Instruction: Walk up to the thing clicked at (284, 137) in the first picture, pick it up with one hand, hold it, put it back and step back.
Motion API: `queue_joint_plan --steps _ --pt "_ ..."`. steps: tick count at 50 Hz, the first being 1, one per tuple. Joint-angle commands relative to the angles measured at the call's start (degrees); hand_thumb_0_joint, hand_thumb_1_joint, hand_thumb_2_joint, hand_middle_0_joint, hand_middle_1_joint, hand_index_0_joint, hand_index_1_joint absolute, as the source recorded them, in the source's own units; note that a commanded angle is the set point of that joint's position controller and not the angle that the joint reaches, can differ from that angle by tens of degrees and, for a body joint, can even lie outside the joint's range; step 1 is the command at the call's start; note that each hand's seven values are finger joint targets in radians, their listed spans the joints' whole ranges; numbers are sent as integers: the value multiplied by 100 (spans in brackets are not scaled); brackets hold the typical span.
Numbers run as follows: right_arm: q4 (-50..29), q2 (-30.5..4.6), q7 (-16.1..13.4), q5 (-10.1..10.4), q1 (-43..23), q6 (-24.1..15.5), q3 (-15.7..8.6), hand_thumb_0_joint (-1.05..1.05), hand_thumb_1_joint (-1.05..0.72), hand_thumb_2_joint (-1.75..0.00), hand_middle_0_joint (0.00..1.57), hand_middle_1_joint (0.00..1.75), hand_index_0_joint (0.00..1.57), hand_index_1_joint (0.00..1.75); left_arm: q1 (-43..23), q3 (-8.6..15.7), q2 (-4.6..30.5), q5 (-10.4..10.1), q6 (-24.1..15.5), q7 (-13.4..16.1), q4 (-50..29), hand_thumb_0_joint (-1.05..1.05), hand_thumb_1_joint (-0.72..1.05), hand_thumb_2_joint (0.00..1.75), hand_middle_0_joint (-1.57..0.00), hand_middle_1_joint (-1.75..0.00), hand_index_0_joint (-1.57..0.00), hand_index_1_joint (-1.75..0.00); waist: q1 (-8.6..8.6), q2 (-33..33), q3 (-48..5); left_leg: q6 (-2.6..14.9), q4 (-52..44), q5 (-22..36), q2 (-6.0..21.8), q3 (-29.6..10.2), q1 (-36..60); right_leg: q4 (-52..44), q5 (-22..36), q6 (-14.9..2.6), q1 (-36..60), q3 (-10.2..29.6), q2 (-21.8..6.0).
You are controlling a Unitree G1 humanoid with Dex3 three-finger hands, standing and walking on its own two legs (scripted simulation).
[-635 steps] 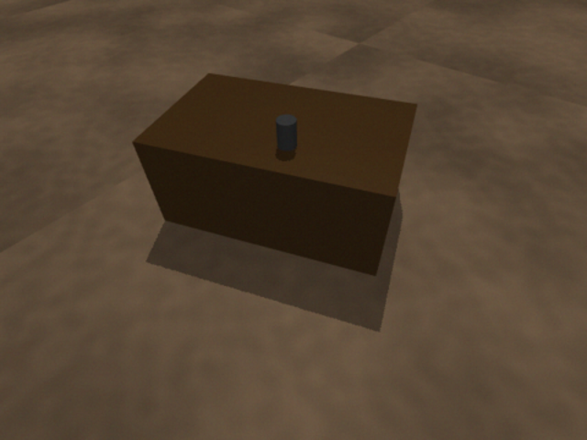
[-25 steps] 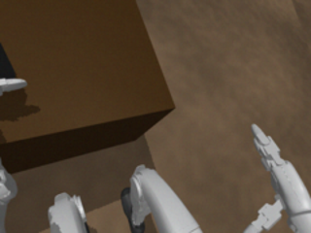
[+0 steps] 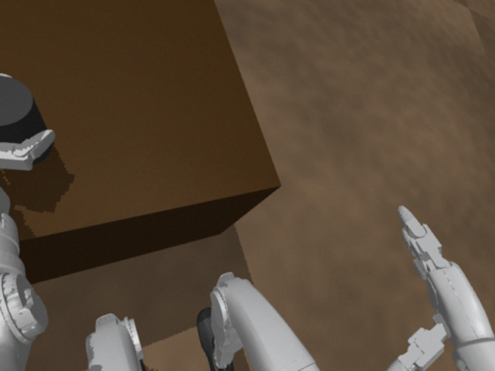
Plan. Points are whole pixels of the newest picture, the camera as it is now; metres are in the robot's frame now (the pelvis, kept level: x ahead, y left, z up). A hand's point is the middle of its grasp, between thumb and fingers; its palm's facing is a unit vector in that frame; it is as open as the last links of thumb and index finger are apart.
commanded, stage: settle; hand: left
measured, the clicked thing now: (11, 125) +0.55 +0.20 -0.07
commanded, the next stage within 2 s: lift in 0.72 s
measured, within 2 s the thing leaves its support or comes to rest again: neither
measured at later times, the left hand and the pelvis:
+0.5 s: hand (1, 105) +0.54 +0.20 -0.01, palm faces +0.18 -0.98 -0.01, open 10.5 cm; pelvis +0.00 -0.01 +0.03, yaw +1 degrees
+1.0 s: hand out of the picture +0.54 +0.21 +0.02, palm faces +0.19 -0.98 -0.01, open 10.5 cm; pelvis +0.01 +0.00 +0.04, yaw +1 degrees
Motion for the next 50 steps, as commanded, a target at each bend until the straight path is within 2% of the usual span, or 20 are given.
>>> queue_joint_plan --steps 1,2,4,5,7,13,15,20,29,30,33,34,36,37,40,42,45,46,47,50 --pt "-509 -1069 -199 -7 299 -181 -945 0 51 -6 5 5 5 5 -3266 116 1502 -210 -704 20 -2277 0 8 128 -134 -141 -132 -144 293 3529 -4152 -335 -1172 3337 -106 -421 4387 -688 1991 -271 1622 180 233" --pt "-554 -1061 -208 -14 202 -169 -917 0 50 -7 5 5 5 5 -3004 79 1421 -186 -639 28 -1938 0 6 127 -135 -141 -133 -144 287 3435 -4142 -325 -1203 3357 -98 -430 4434 -749 2012 -259 1683 177 227" --pt "-531 -955 -218 -19 132 -164 -812 0 51 -6 5 5 5 5 -3306 -16 1266 -222 -675 49 -2161 0 6 131 -136 -144 -135 -147 255 3406 -4110 -333 -1237 3368 -95 -437 4421 -772 2028 -273 1755 177 248" --pt "-516 -1004 -233 -30 172 -144 -864 0 51 -6 5 5 5 5 -3210 115 1374 -209 -683 69 -2125 0 6 131 -136 -144 -135 -148 273 3270 -4108 -312 -1250 3270 -109 -413 4336 -823 2020 -264 1838 186 237" --pt "-231 -940 -245 -16 161 -100 -800 0 51 -6 5 5 5 5 -2786 -101 942 -217 -577 44 -1207 0 6 132 -137 -146 -136 -149 225 2925 -3635 -258 -1322 2997 -133 -401 3900 -897 1978 -245 1871 184 239" --pt "-507 -900 -286 18 80 -83 -700 0 52 -6 5 5 5 5 -2926 51 1254 -165 -618 57 -1233 0 7 134 -138 -149 -138 -151 231 2429 -3779 -119 -1393 2442 -223 -229 3232 -1164 2045 -167 2761 398 156" --pt "-354 -933 -301 57 4 -104 -741 0 52 -6 5 5 5 5 -2606 20 1039 -237 -580 -19 -648 0 6 135 -138 -150 -138 -152 262 2198 -3579 -102 -1446 2370 -230 -244 3152 -1192 1995 -160 2698 386 161" --pt "-325 -908 -318 65 24 -152 -704 0 51 -6 5 5 5 5 -2949 92 1305 -236 -711 -51 -1082 0 4 136 -139 -151 -139 -154 292 2333 -3806 -107 -1507 2440 -238 -236 3353 -1238 2011 -174 2709 376 160" --pt "-163 -898 -347 35 62 -181 -717 0 51 -6 5 5 5 5 -3214 -104 1116 -301 -769 -119 -1461 0 4 137 -140 -151 -140 -154 289 2796 -4016 -177 -1626 2683 -224 -249 4159 -1356 2048 -199 2599 355 168" --pt "2 -900 -350 24 70 -177 -726 0 51 -6 5 5 5 5 -3410 5 1344 -296 -803 -97 -1766 0 5 137 -139 -151 -139 -154 351 2890 -3965 -194 -1629 2680 -224 -245 4196 -1356 1993 -206 2546 365 159" --pt "-41 -873 -343 26 -147 -180 -710 0 51 -6 5 5 5 5 -3201 -91 1078 -312 -732 -94 -1474 0 3 138 -141 -152 -141 -155 332 2826 -3872 -208 -1692 2756 -195 -281 4259 -1372 1966 -223 2452 295 178" --pt "34 -870 -346 20 -115 -174 -704 0 51 -6 5 5 5 5 -3263 -39 1228 -282 -726 -65 -1532 0 4 138 -141 -152 -141 -155 378 2848 -3817 -203 -1705 2675 -207 -262 4237 -1404 1928 -214 2496 320 168" --pt "19 -842 -338 18 -218 -152 -660 0 51 -6 5 5 5 5 -3089 -127 1066 -248 -667 -64 -1246 0 3 138 -140 -152 -140 -155 362 2744 -3697 -216 -1765 2695 -184 -293 4208 -1429 1887 -226 2419 268 195" --pt "144 -869 -350 17 -180 -143 -695 0 51 -6 5 5 5 5 -3207 -31 1250 -236 -669 -35 -1389 0 2 137 -140 -151 -140 -154 419 2759 -3667 -216 -1802 2546 -194 -278 4191 -1455 1791 -222 2419 278 187" --pt "-1 -823 -335 20 -281 -137 -620 0 51 -6 5 5 5 5 -2999 -165 904 -234 -601 -47 -985 0 2 137 -140 -151 -140 -154 380 2566 -3573 -238 -1925 2541 -167 -350 4165 -1489 1757 -233 2406 190 208" --pt "43 -947 -360 28 -236 -133 -737 0 51 -6 5 5 5 5 -2921 -57 1036 -232 -581 -24 -883 0 12 129 -137 -148 -139 -149 394 2469 -3382 -256 -2025 2417 -143 -401 4157 -1530 1629 -234 2321 161 211" --pt "-22 -1006 -376 51 -222 -147 -827 0 51 -6 5 5 5 5 -2921 22 1038 -345 -599 -92 -1203 0 14 129 -135 -147 -137 -148 443 2434 -3726 -278 -2055 2740 -108 -455 4421 -1499 1804 -239 2442 132 236" --pt "-93 -933 -364 63 -258 -152 -748 0 50 -6 5 5 5 5 -2681 -159 767 -343 -552 -134 -947 0 15 128 -136 -147 -137 -148 448 2370 -3899 -233 -2014 2813 -142 -371 4429 -1552 1942 -221 2661 165 227" --pt "3 -915 -371 66 -107 -142 -737 0 50 -6 5 5 5 5 -2944 -30 991 -382 -593 -134 -1429 0 14 129 -137 -148 -139 -149 518 2446 -3981 -239 -2020 2917 -157 -340 4431 -1541 2049 -231 2795 180 225" --pt "141 -882 -394 81 -26 -127 -709 0 49 -7 5 5 5 5 -2663 -144 835 -402 -532 -221 -1303 0 10 130 -139 -151 -141 -151 571 2506 -4042 -224 -2030 3125 -177 -282 4581 -1618 2232 -221 2957 234 202"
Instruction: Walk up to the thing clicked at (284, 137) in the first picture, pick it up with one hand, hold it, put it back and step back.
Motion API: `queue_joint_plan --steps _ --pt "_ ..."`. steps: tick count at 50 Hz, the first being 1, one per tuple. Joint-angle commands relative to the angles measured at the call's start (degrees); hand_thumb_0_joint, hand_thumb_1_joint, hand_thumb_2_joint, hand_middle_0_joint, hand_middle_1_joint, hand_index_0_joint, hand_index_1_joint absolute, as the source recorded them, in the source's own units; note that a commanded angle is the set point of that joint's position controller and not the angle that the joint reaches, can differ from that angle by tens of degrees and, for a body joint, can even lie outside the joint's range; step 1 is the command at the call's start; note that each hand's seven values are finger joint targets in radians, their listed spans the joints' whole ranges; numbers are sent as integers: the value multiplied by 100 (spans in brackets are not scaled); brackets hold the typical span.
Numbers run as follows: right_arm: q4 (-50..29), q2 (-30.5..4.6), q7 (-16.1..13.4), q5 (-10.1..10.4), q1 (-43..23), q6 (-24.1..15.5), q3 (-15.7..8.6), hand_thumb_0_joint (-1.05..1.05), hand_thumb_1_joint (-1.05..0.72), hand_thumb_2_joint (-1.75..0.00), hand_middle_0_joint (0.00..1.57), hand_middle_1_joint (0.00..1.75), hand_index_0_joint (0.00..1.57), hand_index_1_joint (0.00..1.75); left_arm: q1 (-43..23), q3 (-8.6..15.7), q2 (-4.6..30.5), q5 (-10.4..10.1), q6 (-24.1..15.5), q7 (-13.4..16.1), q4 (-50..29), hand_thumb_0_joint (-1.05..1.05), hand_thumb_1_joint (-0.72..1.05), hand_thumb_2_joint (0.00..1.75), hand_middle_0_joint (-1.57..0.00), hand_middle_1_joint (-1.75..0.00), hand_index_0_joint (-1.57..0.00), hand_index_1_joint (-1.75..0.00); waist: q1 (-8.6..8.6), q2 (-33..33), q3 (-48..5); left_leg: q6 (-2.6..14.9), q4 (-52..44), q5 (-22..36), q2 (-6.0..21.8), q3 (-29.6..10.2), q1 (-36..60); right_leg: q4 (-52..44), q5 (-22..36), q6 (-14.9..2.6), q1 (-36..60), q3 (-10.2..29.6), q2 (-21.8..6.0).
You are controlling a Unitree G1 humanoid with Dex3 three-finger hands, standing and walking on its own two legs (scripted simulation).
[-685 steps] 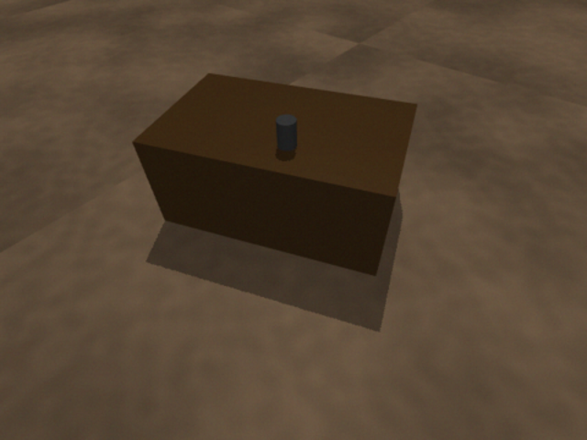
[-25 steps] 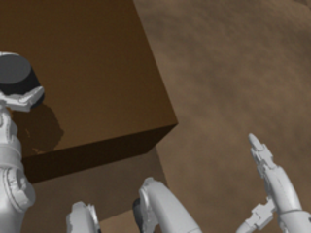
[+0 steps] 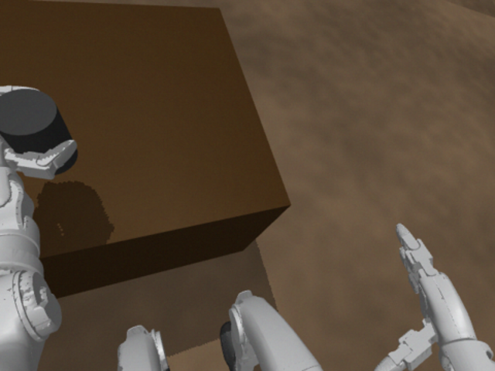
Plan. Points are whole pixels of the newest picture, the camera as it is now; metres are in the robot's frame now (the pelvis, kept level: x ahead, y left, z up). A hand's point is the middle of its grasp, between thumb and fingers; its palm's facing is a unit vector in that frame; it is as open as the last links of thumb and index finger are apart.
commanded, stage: lift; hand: left
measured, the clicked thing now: (39, 135) +0.54 +0.20 -0.02
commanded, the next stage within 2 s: hold in 1.40 s
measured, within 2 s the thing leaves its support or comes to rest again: neither
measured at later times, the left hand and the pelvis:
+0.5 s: hand (14, 153) +0.46 +0.20 +0.05, palm faces +0.15 -0.99 -0.03, open 10.5 cm; pelvis +0.02 +0.00 +0.05, yaw +2 degrees
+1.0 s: hand (10, 195) +0.39 +0.19 +0.10, palm faces +0.16 -0.99 -0.02, open 10.5 cm; pelvis +0.03 -0.01 +0.08, yaw +3 degrees
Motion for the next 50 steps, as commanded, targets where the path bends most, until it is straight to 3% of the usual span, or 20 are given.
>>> queue_joint_plan --steps 1,4,7,9,11,15,17,19,20,22,27,30,32,34,35,39,42,44,46,50 --pt "-952 -1038 -162 58 301 -308 -823 0 50 -6 5 5 5 5 -2867 34 1191 -248 -639 -109 -2071 0 13 132 -140 -152 -141 -153 170 2276 -4113 -254 -1107 2845 -144 -421 3531 -711 1966 -261 1956 95 189" --pt "-569 -973 -166 45 403 -269 -775 0 50 -7 5 5 5 5 -2556 42 1117 -288 -586 -80 -2000 0 9 133 -139 -152 -141 -153 325 2345 -3806 -284 -1226 2944 -146 -408 3648 -785 1931 -273 1926 102 177" --pt "-610 -999 -177 50 291 -289 -851 0 50 -7 5 5 5 5 -2609 32 1124 -326 -603 -10 -2575 0 10 134 -139 -152 -140 -153 418 2362 -3980 -284 -1304 3065 -144 -396 3924 -864 2002 -266 2100 111 171" --pt "-500 -898 -158 38 358 -251 -735 0 51 -6 5 5 5 5 -2331 -107 801 -356 -580 -42 -2552 0 9 134 -137 -151 -139 -152 496 2311 -3716 -354 -1488 3203 -106 -466 4044 -907 1944 -294 2026 55 187" --pt "-299 -889 -185 43 432 -252 -770 0 51 -6 5 5 5 5 -2149 -100 817 -388 -534 -49 -2692 0 8 134 -138 -151 -139 -152 566 2331 -3705 -335 -1497 3327 -120 -421 4197 -992 2056 -271 2167 78 173" --pt "-305 -882 -192 89 375 -224 -797 0 51 -6 5 5 5 5 -1260 -312 172 -495 -356 -103 -2576 0 8 132 -138 -150 -139 -151 753 1901 -3488 -310 -1753 2944 -161 -375 4024 -1188 1993 -262 2566 82 151" --pt "-306 -889 -218 117 414 -205 -831 0 52 -6 5 5 5 5 -1165 -350 93 -576 -324 -132 -2973 0 7 133 -136 -150 -138 -151 782 1753 -3557 -294 -1822 2984 -149 -347 4087 -1291 2067 -257 2762 89 149" --pt "-295 -760 -233 146 430 -207 -706 0 52 -6 5 5 5 5 -885 -535 -220 -648 -276 -184 -3168 0 8 133 -136 -150 -137 -151 848 1535 -3414 -283 -1899 3074 -152 -322 4100 -1367 2175 -246 2940 93 141" --pt "-277 -806 -251 159 462 -192 -743 0 53 -6 5 5 5 5 -891 -432 -112 -688 -280 -180 -3507 0 9 133 -137 -150 -138 -151 940 1429 -3445 -287 -1975 3090 -156 -316 4093 -1396 2238 -246 3108 88 135" --pt "-204 -694 -273 208 448 -176 -652 0 53 -6 5 5 5 5 -425 -647 -519 -769 -207 -201 -3362 0 9 135 -138 -151 -140 -152 1022 1093 -3063 -247 -2078 2922 -193 -261 3917 -1504 2260 -216 3293 113 117" --pt "-200 -832 -363 258 476 -146 -863 0 54 -6 5 5 5 5 -315 -770 -510 -768 -178 -91 -4067 0 10 135 -136 -150 -138 -151 1094 920 -2771 -201 -2386 2371 -245 -150 4115 -1825 1996 -156 3496 213 63" --pt "-241 -664 -359 270 700 -104 -737 0 54 -6 5 5 5 5 78 -892 -820 -812 -153 -43 -4258 0 6 134 -133 -147 -134 -149 1156 699 -2491 -205 -2585 2236 -278 -127 4192 -1984 1881 -140 3644 204 46" --pt "-133 -691 -390 302 751 -108 -781 0 54 -5 5 5 5 5 111 -821 -677 -903 -178 -73 -4673 0 8 133 -133 -148 -135 -149 1223 747 -2494 -205 -2662 2249 -300 -103 4371 -2059 1919 -127 3802 224 18" --pt "-198 -642 -391 316 700 -103 -756 0 53 -6 5 5 5 5 468 -1008 -894 -893 -118 -127 -4687 0 7 132 -133 -147 -134 -148 1280 776 -2413 -200 -2724 2279 -324 -72 4457 -2135 1972 -116 3875 257 -15" --pt "-178 -591 -395 304 783 -101 -683 0 53 -6 5 5 5 5 361 -973 -788 -902 -146 -126 -5078 0 6 131 -132 -146 -133 -147 1301 798 -2454 -195 -2736 2301 -319 -69 4506 -2173 1968 -115 3923 263 -18" --pt "-63 -632 -415 296 523 -121 -775 0 53 -6 5 5 5 5 817 -1105 -1086 -945 -31 -90 -4938 0 2 128 -128 -141 -129 -143 1433 848 -2106 -250 -2954 2106 -303 -92 4574 -2280 1730 -129 3862 213 -32" --pt "8 -478 -422 307 584 -122 -618 0 53 -5 5 5 5 5 927 -1130 -1041 -948 -28 -73 -5263 0 4 129 -130 -143 -131 -145 1513 776 -2072 -208 -2983 1966 -338 -16 4461 -2405 1732 -108 4110 283 -73" --pt "18 -587 -456 325 503 -120 -744 0 53 -5 5 5 5 5 1167 -1186 -1154 -975 25 -61 -5254 0 3 130 -131 -145 -133 -146 1527 666 -2044 -193 -3041 1976 -328 -24 4529 -2452 1744 -106 4184 294 -82" --pt "-22 -475 -455 335 466 -125 -610 0 54 -5 5 5 5 5 1400 -1226 -1318 -1028 50 -92 -5235 0 2 129 -131 -144 -132 -145 1575 394 -1899 -179 -3122 1828 -332 -18 4401 -2540 1662 -91 4289 285 -67" --pt "87 -625 -505 356 521 -100 -783 0 54 -5 5 5 5 5 1532 -1175 -1222 -1042 86 -98 -5457 0 3 129 -130 -143 -131 -145 1567 330 -1882 -183 -3206 1889 -329 -5 4526 -2592 1728 -84 4330 301 -71"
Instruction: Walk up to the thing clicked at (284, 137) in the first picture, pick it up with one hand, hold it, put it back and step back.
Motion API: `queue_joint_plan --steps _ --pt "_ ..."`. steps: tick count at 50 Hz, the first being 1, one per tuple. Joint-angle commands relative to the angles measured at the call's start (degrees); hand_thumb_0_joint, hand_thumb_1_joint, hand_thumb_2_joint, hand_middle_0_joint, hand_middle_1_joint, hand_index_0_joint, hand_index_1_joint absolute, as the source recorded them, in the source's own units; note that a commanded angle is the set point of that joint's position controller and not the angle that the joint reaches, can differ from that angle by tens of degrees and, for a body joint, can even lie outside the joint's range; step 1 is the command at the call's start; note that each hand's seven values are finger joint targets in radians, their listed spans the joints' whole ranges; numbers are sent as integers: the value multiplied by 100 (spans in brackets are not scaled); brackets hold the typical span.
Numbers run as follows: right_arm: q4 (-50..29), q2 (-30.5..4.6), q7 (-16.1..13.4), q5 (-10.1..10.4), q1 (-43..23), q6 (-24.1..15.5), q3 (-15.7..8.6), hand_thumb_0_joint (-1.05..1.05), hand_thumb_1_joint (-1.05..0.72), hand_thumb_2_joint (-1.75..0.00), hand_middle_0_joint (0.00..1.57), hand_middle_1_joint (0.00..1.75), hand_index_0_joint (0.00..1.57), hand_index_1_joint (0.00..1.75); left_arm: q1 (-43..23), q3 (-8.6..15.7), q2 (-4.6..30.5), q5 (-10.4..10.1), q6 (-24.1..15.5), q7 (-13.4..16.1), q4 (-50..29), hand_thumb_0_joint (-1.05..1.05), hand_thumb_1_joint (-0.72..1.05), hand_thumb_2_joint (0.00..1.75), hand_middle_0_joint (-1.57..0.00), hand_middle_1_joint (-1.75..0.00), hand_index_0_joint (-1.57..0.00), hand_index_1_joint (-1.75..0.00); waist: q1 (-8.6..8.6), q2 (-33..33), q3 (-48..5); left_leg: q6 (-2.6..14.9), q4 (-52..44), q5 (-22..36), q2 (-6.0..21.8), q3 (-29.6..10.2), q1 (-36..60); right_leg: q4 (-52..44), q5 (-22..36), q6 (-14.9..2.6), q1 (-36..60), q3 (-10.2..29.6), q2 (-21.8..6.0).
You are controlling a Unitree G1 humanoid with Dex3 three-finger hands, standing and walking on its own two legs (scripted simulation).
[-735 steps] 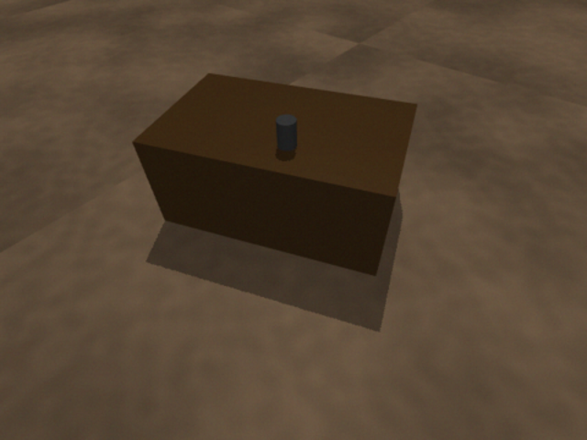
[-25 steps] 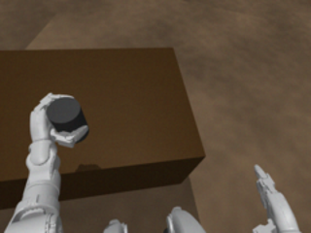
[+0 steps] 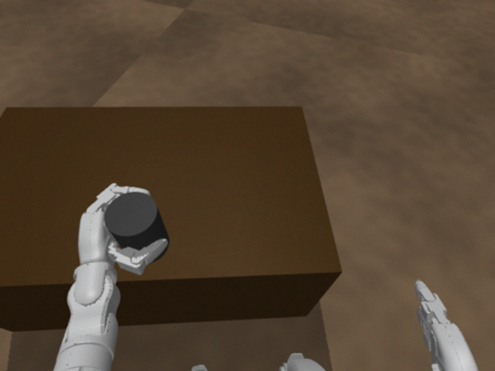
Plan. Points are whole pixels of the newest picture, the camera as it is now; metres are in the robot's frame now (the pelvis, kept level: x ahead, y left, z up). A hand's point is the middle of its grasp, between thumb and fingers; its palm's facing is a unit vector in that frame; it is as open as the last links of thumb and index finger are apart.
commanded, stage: lift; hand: left
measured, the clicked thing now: (140, 229) +0.37 +0.17 +0.02
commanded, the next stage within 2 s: hold in 0.40 s
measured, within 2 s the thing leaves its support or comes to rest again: neither
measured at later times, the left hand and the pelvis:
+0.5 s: hand (131, 230) +0.35 +0.18 +0.05, palm faces +0.10 -0.99 -0.03, open 10.5 cm; pelvis +0.02 +0.00 +0.01, yaw +0 degrees
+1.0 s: hand (125, 231) +0.34 +0.18 +0.07, palm faces +0.12 -0.99 -0.02, open 10.4 cm; pelvis +0.02 +0.00 +0.02, yaw +0 degrees
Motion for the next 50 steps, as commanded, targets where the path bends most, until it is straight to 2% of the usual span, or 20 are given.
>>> queue_joint_plan --steps 1,6,11,13,15,21,22,24,25,31,32,36,38,39,41,42,44,45,48,50 --pt "-1048 -854 -102 39 83 -304 -579 0 54 -5 5 5 5 5 -1907 182 822 -178 -533 19 -1834 0 3 129 -130 -144 -132 -145 41 369 -2108 -107 -1046 1419 -98 -202 1316 -787 1456 -77 1237 117 79" --pt "-1027 -692 -125 77 61 -325 -464 0 54 -5 5 5 5 5 -1822 241 813 -284 -579 44 -2262 0 5 129 -130 -144 -132 -145 83 304 -1931 -91 -1147 1211 -126 -161 1348 -924 1328 -51 1406 143 72" --pt "-932 -829 -145 71 48 -287 -576 0 54 -6 5 5 5 5 -1376 170 761 -231 -458 86 -2477 0 6 130 -128 -143 -129 -144 173 426 -2055 -140 -1187 1722 -109 -188 1556 -860 1645 -85 1481 131 65" --pt "-736 -740 -136 65 153 -263 -494 0 53 -6 5 5 5 5 -1243 11 616 -204 -386 87 -2427 0 4 130 -130 -144 -132 -146 133 452 -2045 -125 -1151 1902 -104 -161 1607 -880 1802 -78 1498 150 61" --pt "-840 -595 -137 70 62 -267 -395 0 53 -6 5 5 5 5 -1566 53 717 -234 -426 105 -2971 0 6 130 -131 -144 -132 -146 153 493 -2097 -129 -1149 1889 -116 -139 1600 -918 1838 -69 1612 174 45" --pt "-677 -643 -129 102 9 -234 -437 0 54 -5 5 5 5 5 -1202 28 655 -283 -303 116 -3003 0 7 131 -130 -145 -131 -146 226 546 -1905 -189 -1308 2078 -65 -239 1736 -894 1791 -107 1553 83 77" --pt "-711 -797 -148 102 40 -240 -565 0 54 -5 5 5 5 5 -1005 94 689 -295 -266 100 -2854 0 7 131 -130 -145 -132 -146 183 467 -1955 -186 -1298 2190 -53 -236 1791 -899 1887 -100 1573 81 84" --pt "-335 -639 -132 107 186 -192 -477 0 54 -5 5 5 5 5 -1141 -17 620 -279 -226 86 -2982 0 8 131 -130 -144 -131 -146 189 546 -1706 -179 -1339 2051 -71 -220 1688 -939 1801 -101 1492 102 71" --pt "-645 -854 -153 114 28 -215 -617 0 54 -6 5 5 5 5 -910 96 692 -300 -196 84 -2894 0 6 131 -130 -145 -131 -146 186 366 -1950 -175 -1318 2251 -44 -233 1811 -926 1930 -102 1619 83 78" --pt "-576 -512 -126 138 -12 -210 -302 0 53 -5 5 5 5 5 -879 -66 472 -333 -119 115 -3247 0 10 124 -129 -141 -131 -142 290 391 -1993 -173 -1335 2326 -61 -219 1843 -944 1989 -97 1738 76 69" --pt "-649 -659 -148 141 -131 -222 -424 0 53 -6 5 5 5 5 -885 -45 503 -338 -112 130 -3227 0 8 124 -130 -142 -131 -143 266 295 -1942 -174 -1362 2298 -54 -239 1825 -960 1982 -92 1768 70 76" --pt "-454 -613 -173 126 -131 -210 -392 0 52 -6 5 5 5 5 -884 -15 586 -315 -67 151 -3356 0 8 125 -132 -144 -133 -145 307 419 -1866 -173 -1369 2312 -74 -192 1810 -1006 2026 -88 1813 115 46" --pt "-585 -874 -213 135 -105 -173 -598 0 53 -6 5 5 5 5 -540 30 585 -267 39 178 -3076 0 11 124 -130 -142 -131 -143 239 215 -1865 -155 -1392 2306 -71 -180 1846 -1032 2083 -74 1899 125 53" --pt "-203 -564 -184 129 -16 -147 -370 0 53 -5 5 5 5 5 -889 -69 580 -283 3 176 -3691 0 11 124 -129 -141 -130 -142 346 524 -1827 -186 -1427 2312 -83 -183 1853 -1021 2029 -98 1834 121 47" --pt "-415 -716 -202 142 -90 -148 -483 0 53 -6 5 5 5 5 -704 37 581 -321 58 198 -3625 0 10 124 -129 -142 -131 -143 340 359 -1946 -179 -1447 2376 -70 -214 1930 -1040 2062 -96 1946 90 58" --pt "-385 -599 -198 153 -68 -158 -430 0 53 -6 5 5 5 5 -707 -125 443 -328 70 189 -3702 0 12 125 -129 -142 -131 -143 303 383 -1830 -183 -1481 2249 -81 -204 1900 -1080 1991 -91 1936 91 55" --pt "-439 -702 -216 171 -164 -172 -472 0 53 -6 5 5 5 5 -450 79 592 -331 136 215 -3483 0 11 126 -129 -142 -130 -143 313 280 -1696 -172 -1529 2093 -88 -182 1844 -1136 1904 -80 1964 88 60" --pt "-233 -463 -204 166 -41 -170 -296 0 53 -6 5 5 5 5 -707 -131 432 -323 129 200 -3714 0 11 125 -128 -142 -130 -143 303 381 -1716 -174 -1517 2165 -84 -175 1895 -1120 1957 -83 1912 101 58" --pt "-325 -715 -243 175 -201 -187 -493 0 53 -6 5 5 5 5 -460 -109 498 -304 232 201 -3602 0 11 124 -128 -141 -130 -142 280 320 -1728 -159 -1526 2228 -76 -182 1950 -1154 2004 -73 1953 95 52" --pt "-129 -480 -226 178 -113 -208 -312 0 53 -6 5 5 5 5 -601 -214 369 -305 269 209 -3802 0 10 125 -128 -141 -130 -142 317 475 -1656 -180 -1572 2202 -79 -176 1952 -1166 1954 -87 1940 92 49"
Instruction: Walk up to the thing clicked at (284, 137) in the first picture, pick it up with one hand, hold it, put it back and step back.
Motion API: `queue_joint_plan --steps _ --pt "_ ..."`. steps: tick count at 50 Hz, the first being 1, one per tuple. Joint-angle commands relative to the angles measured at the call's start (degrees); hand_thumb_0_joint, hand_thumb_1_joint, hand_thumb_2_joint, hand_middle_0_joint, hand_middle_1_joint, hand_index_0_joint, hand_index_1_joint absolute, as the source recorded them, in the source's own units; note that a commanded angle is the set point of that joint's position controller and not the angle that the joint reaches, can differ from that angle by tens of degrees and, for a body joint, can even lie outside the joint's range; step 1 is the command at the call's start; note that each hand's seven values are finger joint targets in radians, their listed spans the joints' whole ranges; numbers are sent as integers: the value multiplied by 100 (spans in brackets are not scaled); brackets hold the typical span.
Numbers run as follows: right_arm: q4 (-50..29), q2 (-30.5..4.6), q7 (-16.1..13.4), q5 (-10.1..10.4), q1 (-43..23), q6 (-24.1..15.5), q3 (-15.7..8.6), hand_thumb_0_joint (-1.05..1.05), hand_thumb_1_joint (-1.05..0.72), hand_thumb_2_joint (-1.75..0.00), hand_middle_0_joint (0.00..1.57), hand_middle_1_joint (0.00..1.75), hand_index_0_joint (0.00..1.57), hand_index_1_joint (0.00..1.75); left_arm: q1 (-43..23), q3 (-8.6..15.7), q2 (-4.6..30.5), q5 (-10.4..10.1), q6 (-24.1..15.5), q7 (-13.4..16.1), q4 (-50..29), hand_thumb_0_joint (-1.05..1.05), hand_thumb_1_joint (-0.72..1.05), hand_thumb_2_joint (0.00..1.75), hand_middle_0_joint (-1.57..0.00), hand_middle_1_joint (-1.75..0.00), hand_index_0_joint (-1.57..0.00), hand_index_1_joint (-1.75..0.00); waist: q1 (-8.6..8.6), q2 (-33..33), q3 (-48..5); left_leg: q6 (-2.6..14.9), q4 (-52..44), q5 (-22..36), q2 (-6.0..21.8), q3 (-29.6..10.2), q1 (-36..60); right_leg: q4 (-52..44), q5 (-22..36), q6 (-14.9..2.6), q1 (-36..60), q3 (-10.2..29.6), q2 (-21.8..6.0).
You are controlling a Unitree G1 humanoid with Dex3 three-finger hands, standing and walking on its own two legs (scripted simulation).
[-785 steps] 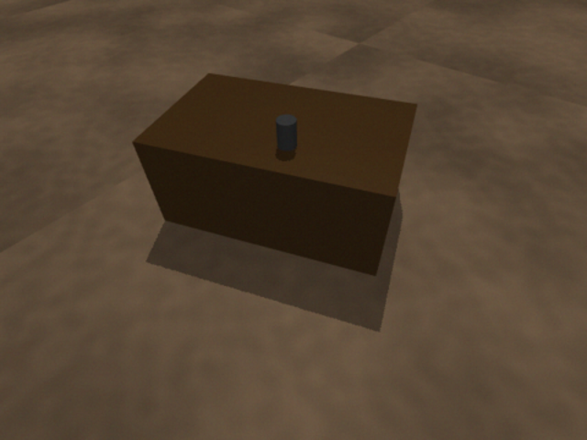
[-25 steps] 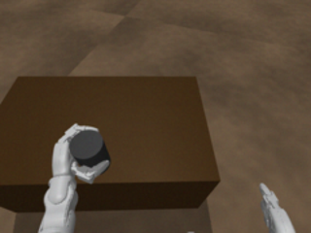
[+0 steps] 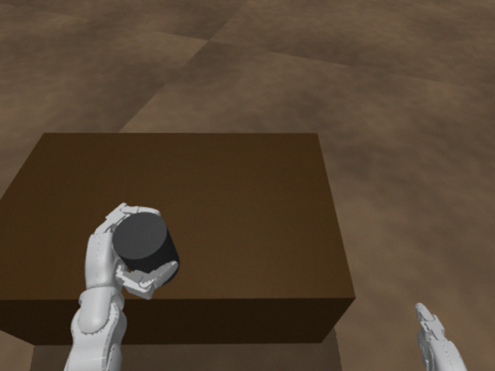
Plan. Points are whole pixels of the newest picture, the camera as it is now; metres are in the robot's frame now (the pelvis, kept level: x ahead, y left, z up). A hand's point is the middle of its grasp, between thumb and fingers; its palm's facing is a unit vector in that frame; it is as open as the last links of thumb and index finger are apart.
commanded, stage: hold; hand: left
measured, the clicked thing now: (149, 251) +0.32 +0.17 +0.04
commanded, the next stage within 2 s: none
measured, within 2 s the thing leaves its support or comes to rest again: neither
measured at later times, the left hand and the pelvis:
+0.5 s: hand (148, 259) +0.31 +0.17 +0.05, palm faces +0.14 -0.99 -0.02, open 10.4 cm; pelvis -0.01 -0.01 +0.00, yaw +0 degrees
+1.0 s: hand (153, 252) +0.32 +0.17 +0.04, palm faces +0.12 -0.99 -0.01, open 10.4 cm; pelvis -0.01 +0.00 +0.01, yaw +0 degrees
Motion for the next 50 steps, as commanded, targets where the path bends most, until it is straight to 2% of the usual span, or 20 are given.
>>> queue_joint_plan --steps 1,5,9,13,18,21,22,25,28,30,31,33,34,36,37,39,41,43,48,50 --pt "-853 -726 -72 5 -11 -343 -453 0 53 -6 5 5 5 5 -1996 303 722 -173 -545 37 -2022 0 9 124 -129 -142 -130 -143 1 435 -1541 -222 -897 2017 3 -253 887 -561 1815 -146 935 8 101" --pt "-854 -775 -83 1 -169 -388 -507 0 53 -6 5 5 5 5 -2009 254 654 -178 -457 44 -2031 0 12 124 -128 -141 -129 -142 -26 449 -1577 -243 -958 2074 38 -288 990 -572 1789 -164 918 -17 112" --pt "-617 -703 -90 8 -71 -402 -480 0 54 -6 5 5 5 5 -2015 389 682 -201 -458 31 -1692 0 10 125 -127 -141 -128 -142 -62 176 -1322 -164 -995 1529 8 -246 824 -711 1483 -119 913 1 106" --pt "-861 -766 -94 -5 -172 -458 -442 0 54 -5 5 5 5 5 -1639 413 662 -208 -495 -27 -1519 0 12 125 -127 -141 -129 -142 6 61 -1504 -152 -935 1777 -10 -215 863 -690 1722 -110 1027 4 90" --pt "-812 -725 -77 -43 -359 -539 -464 0 53 -6 5 5 5 5 -2166 378 758 -146 -690 -33 -1787 0 12 125 -128 -141 -129 -141 -4 355 -1536 -190 -966 1624 -8 -234 885 -661 1535 -138 957 36 79" --pt "-888 -725 -95 -47 -453 -580 -424 0 53 -6 5 5 5 5 -2057 610 931 -200 -776 7 -1919 0 13 125 -127 -140 -128 -141 63 335 -1748 -160 -918 1587 -45 -214 861 -688 1564 -125 1117 66 63" --pt "-780 -599 -89 -53 -414 -597 -313 0 53 -6 5 5 5 5 -2139 443 805 -188 -778 -6 -1915 0 11 125 -126 -140 -128 -141 39 428 -1663 -155 -919 1528 -53 -193 868 -713 1540 -125 1095 73 58" --pt "-738 -705 -123 -42 -274 -632 -404 0 53 -6 5 5 5 5 -2119 424 779 -268 -755 -6 -1995 0 9 125 -125 -140 -127 -141 -69 354 -1718 -153 -923 1562 -39 -203 955 -759 1595 -110 1096 64 76" --pt "-287 -461 -121 -28 -84 -613 -200 0 53 -6 5 5 5 5 -2310 364 769 -231 -677 -14 -1866 0 10 126 -126 -140 -127 -141 -67 358 -1480 -106 -910 1451 -58 -155 866 -857 1613 -77 1019 108 46" --pt "-273 -709 -157 -32 -169 -639 -437 0 53 -6 5 5 5 5 -2269 319 757 -183 -590 -25 -1596 0 7 125 -126 -140 -127 -141 -139 225 -1411 -115 -969 1420 -28 -183 879 -854 1544 -86 928 83 64" --pt "-412 -582 -137 -22 -293 -658 -274 0 54 -6 5 5 5 5 -2268 233 642 -164 -535 -26 -1586 0 9 124 -126 -139 -127 -140 -92 245 -1273 -124 -1057 1270 -20 -205 878 -886 1365 -92 881 51 70" --pt "-211 -770 -162 -13 -252 -640 -477 0 54 -6 5 5 5 5 -2358 325 675 -193 -482 -4 -1358 0 12 125 -126 -139 -127 -140 -106 165 -1141 -116 -1132 1043 -13 -223 819 -937 1151 -102 811 22 75" --pt "-327 -690 -147 5 -406 -651 -371 0 54 -5 5 5 5 5 -2295 393 752 -181 -461 2 -1234 0 14 125 -126 -139 -127 -140 -20 164 -1129 -108 -1134 1042 -25 -220 766 -959 1146 -96 906 18 67" --pt "-196 -792 -155 -4 -342 -658 -514 0 54 -5 5 5 5 5 -2322 518 835 -199 -443 0 -1172 0 16 125 -128 -140 -130 -141 0 90 -1238 -106 -1105 1255 -17 -214 833 -939 1331 -96 968 14 73" --pt "-303 -691 -133 -3 -453 -671 -414 0 54 -5 5 5 5 5 -2323 342 662 -184 -445 -13 -1222 0 15 125 -127 -140 -129 -141 -7 119 -1311 -102 -1082 1329 -30 -186 890 -938 1421 -94 1025 26 69" --pt "-307 -803 -142 -14 -379 -671 -483 0 54 -6 5 5 5 5 -2218 314 621 -204 -461 -18 -1278 0 16 127 -128 -141 -129 -142 4 112 -1547 -140 -1065 1739 -4 -217 1015 -830 1714 -122 1137 -5 84" --pt "-171 -477 -83 -22 -441 -655 -187 0 54 -6 5 5 5 5 -2171 342 675 -189 -521 -46 -1335 0 15 125 -127 -140 -129 -140 169 272 -1632 -173 -1003 2083 -7 -218 959 -751 1920 -155 1228 -16 75" --pt "-372 -715 -100 -30 -696 -690 -415 0 54 -6 5 5 5 5 -2180 374 684 -183 -564 -29 -1319 0 13 125 -127 -140 -129 -141 103 136 -1606 -184 -1040 2076 22 -251 987 -727 1882 -152 1185 -29 101" --pt "-305 -755 -112 -55 -400 -661 -464 0 52 -6 5 5 5 5 -2166 750 1034 -176 -742 69 -1567 0 9 125 -126 -140 -127 -141 81 288 -1846 -160 -943 2016 -28 -186 1014 -768 1965 -131 1365 70 63" --pt "-129 -686 -83 -59 -211 -638 -418 0 53 -6 5 5 5 5 -2003 572 809 -210 -787 42 -1573 0 9 125 -126 -140 -127 -141 23 336 -1683 -151 -899 2144 -30 -176 1004 -738 2092 -125 1271 74 58"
